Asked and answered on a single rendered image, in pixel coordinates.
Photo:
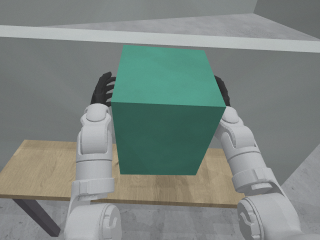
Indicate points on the right robot hand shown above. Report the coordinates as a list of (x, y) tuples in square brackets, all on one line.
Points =
[(223, 91)]

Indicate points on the left robot forearm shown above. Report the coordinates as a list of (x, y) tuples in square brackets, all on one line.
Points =
[(94, 155)]

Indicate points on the carton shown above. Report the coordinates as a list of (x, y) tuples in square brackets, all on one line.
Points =
[(166, 106)]

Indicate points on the left robot upper arm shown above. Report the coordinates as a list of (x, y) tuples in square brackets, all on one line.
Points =
[(94, 222)]

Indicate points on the table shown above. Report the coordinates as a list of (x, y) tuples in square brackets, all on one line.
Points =
[(45, 170)]

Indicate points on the right robot upper arm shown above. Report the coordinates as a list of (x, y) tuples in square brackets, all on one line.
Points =
[(270, 217)]

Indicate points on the left robot hand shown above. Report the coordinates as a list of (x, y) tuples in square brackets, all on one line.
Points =
[(99, 95)]

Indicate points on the right robot forearm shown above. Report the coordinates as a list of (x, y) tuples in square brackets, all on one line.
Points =
[(251, 176)]

